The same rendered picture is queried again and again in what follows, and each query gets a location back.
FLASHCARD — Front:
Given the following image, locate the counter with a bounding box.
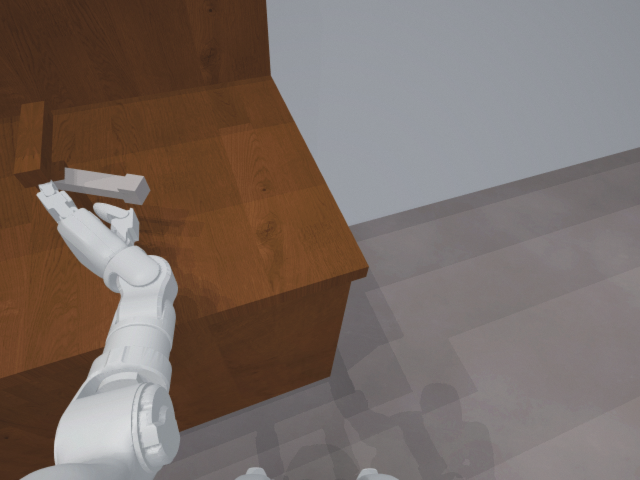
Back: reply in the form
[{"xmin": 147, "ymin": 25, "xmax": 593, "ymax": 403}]
[{"xmin": 0, "ymin": 0, "xmax": 369, "ymax": 480}]

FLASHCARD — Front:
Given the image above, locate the tap lever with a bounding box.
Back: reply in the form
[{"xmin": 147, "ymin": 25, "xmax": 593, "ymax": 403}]
[{"xmin": 54, "ymin": 167, "xmax": 150, "ymax": 205}]

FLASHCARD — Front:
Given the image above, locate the robot left shin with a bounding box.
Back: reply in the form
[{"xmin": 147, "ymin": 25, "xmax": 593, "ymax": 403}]
[{"xmin": 246, "ymin": 467, "xmax": 267, "ymax": 476}]

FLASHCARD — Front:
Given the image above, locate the left robot forearm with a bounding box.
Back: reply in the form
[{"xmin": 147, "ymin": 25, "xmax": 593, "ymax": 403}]
[{"xmin": 54, "ymin": 246, "xmax": 178, "ymax": 465}]

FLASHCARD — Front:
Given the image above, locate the robot left upper arm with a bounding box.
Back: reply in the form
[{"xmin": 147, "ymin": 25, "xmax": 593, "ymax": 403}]
[{"xmin": 20, "ymin": 382, "xmax": 180, "ymax": 480}]

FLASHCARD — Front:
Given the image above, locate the left robot hand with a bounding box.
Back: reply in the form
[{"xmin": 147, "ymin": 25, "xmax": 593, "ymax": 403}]
[{"xmin": 37, "ymin": 180, "xmax": 139, "ymax": 279}]

